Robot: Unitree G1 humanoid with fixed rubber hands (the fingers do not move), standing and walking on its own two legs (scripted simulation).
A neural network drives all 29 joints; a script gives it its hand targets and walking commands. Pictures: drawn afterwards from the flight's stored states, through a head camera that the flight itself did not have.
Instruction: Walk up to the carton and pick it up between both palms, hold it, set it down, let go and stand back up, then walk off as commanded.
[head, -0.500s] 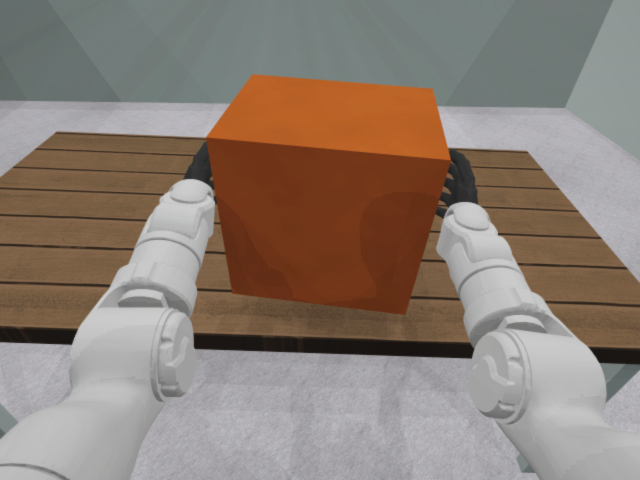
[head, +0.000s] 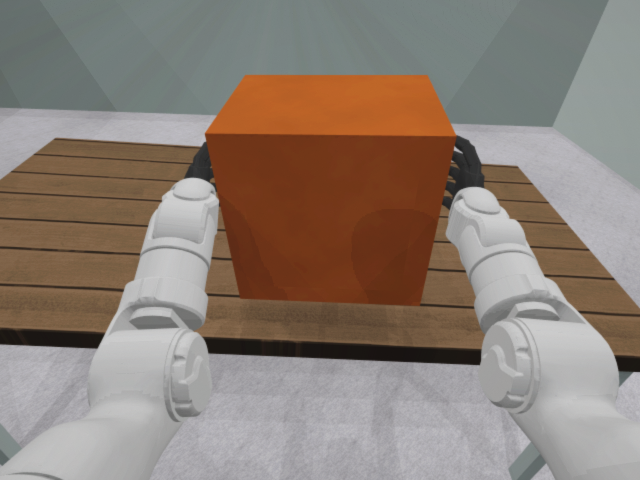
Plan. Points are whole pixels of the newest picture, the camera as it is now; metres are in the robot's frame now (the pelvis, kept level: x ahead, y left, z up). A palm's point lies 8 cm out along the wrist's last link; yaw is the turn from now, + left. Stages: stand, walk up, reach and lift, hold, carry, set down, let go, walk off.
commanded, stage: reach and lift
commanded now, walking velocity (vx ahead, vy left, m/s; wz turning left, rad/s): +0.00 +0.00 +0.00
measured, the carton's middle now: (331, 189) +0.44 +0.02 +0.19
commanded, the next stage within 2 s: hold in 0.80 s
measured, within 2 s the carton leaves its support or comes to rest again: neither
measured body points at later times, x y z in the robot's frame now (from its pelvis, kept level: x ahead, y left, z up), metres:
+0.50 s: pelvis +0.00 +0.00 +0.00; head -0.07 +0.02 +0.44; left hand +0.40 +0.19 +0.22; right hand +0.42 -0.15 +0.23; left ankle +0.08 +0.11 -0.74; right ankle +0.01 -0.14 -0.74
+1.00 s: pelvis -0.01 +0.00 +0.00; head -0.08 +0.03 +0.44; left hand +0.39 +0.19 +0.23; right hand +0.40 -0.15 +0.26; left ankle +0.08 +0.11 -0.74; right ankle +0.01 -0.14 -0.74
